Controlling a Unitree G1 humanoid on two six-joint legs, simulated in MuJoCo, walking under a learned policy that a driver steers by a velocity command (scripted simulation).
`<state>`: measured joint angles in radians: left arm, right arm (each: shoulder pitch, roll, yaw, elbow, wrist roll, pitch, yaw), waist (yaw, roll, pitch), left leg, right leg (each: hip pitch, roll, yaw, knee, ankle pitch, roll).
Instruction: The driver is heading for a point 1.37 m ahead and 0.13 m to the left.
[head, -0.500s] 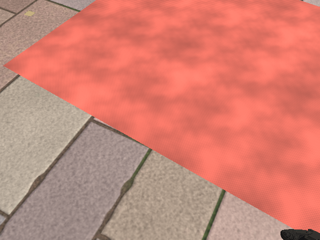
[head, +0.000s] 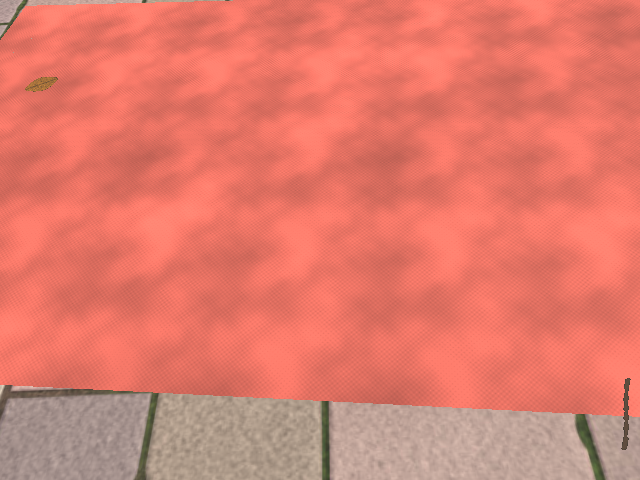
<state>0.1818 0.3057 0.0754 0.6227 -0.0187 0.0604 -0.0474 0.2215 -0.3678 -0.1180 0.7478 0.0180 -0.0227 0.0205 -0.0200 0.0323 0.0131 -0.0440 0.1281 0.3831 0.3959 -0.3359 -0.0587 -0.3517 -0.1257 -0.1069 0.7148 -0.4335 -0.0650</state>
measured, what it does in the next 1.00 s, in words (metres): walks ahead, turning left: right foot, then left foot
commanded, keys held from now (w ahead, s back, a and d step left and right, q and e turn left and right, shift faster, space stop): w+e+shift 0.10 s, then w+shift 0.08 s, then w+q+shift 0.82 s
